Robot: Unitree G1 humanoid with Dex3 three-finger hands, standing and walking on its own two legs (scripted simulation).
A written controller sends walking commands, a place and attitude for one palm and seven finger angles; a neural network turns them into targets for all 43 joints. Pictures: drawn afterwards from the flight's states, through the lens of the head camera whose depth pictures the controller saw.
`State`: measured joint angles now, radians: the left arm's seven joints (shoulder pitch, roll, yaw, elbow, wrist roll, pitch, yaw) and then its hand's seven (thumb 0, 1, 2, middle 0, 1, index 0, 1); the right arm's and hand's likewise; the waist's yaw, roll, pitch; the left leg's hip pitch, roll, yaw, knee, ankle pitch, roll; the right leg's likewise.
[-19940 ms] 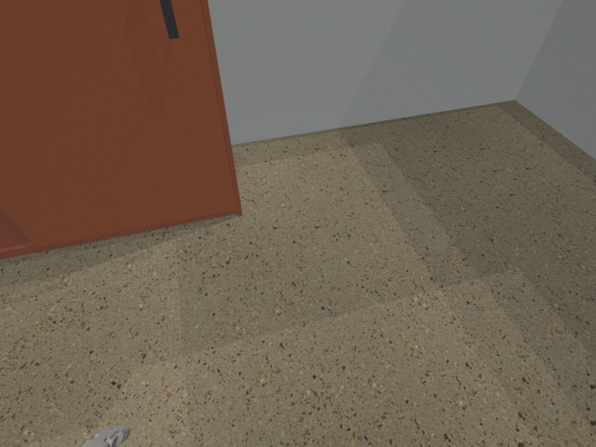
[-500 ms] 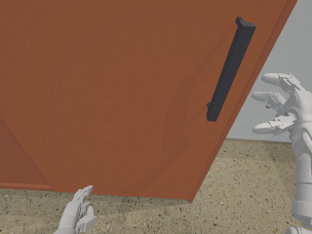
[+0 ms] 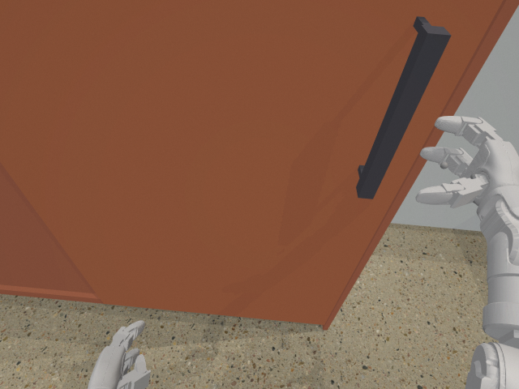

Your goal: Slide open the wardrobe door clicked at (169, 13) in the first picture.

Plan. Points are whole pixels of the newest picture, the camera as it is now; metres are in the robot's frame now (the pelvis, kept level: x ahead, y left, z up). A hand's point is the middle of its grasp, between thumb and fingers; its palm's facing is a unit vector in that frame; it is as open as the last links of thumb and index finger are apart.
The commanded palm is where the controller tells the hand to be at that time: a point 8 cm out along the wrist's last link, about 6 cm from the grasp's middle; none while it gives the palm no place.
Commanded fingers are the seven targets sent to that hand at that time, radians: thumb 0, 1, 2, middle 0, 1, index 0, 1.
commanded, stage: move the hooked fingers beside the handle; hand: right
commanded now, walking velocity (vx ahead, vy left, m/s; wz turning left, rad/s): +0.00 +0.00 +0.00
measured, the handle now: (388, 120) +0.48 -0.16 +0.21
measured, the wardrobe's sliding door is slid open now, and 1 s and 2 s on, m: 0.00 0.00 0.00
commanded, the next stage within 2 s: none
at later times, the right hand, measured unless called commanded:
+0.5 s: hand (460, 154) +0.39 -0.23 +0.22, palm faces +0.06 +1.00 +0.00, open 14.0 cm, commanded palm +0.36 -0.27 +0.20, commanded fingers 0.00 0.50 -0.30 0.30 1.20 0.30 1.20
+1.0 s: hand (432, 162) +0.40 -0.21 +0.19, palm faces +0.03 +1.00 -0.03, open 14.0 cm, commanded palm +0.37 -0.25 +0.20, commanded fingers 0.00 0.50 -0.30 0.30 1.20 0.30 1.20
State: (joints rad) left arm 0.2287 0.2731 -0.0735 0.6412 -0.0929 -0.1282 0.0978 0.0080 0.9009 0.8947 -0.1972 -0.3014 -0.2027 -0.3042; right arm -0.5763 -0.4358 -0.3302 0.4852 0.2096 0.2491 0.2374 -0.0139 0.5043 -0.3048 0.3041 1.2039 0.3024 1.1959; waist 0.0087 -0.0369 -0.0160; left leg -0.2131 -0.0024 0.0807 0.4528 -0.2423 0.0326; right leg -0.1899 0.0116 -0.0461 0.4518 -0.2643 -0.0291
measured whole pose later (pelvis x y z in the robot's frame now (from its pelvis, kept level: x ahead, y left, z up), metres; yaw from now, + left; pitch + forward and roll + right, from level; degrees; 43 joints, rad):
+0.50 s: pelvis +0.01 +0.00 +0.00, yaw +1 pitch +0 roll +0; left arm 0.27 0.28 -0.06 0.65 -0.09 -0.12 0.09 0.01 0.90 0.89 -0.20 -0.30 -0.20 -0.30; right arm -0.54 -0.43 -0.38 0.43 0.23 0.17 0.28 -0.02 0.50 -0.30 0.30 1.20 0.30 1.20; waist 0.00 -0.03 -0.04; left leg -0.19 -0.01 0.07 0.44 -0.24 0.03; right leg -0.17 0.01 -0.06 0.44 -0.28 -0.03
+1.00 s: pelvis +0.00 -0.01 +0.00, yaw +0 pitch +0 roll +0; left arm 0.25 0.27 -0.07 0.64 -0.09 -0.09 0.08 0.01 0.90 0.89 -0.20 -0.30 -0.20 -0.30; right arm -0.61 -0.41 -0.27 0.52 0.21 0.25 0.23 -0.01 0.50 -0.30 0.30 1.20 0.30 1.20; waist 0.00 -0.05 -0.04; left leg -0.22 0.00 0.08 0.44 -0.23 0.02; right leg -0.19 0.02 -0.05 0.44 -0.26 -0.04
